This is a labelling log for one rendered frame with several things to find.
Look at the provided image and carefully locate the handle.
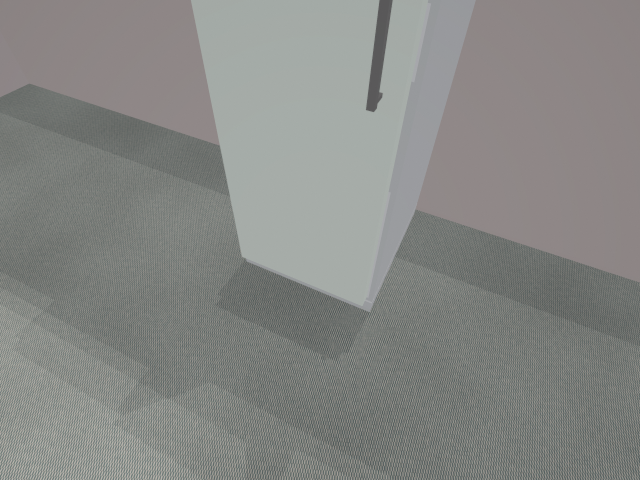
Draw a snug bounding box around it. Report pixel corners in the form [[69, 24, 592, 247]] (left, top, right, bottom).
[[366, 0, 393, 112]]

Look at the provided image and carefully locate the fridge door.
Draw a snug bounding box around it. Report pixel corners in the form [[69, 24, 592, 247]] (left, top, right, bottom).
[[191, 0, 428, 306]]

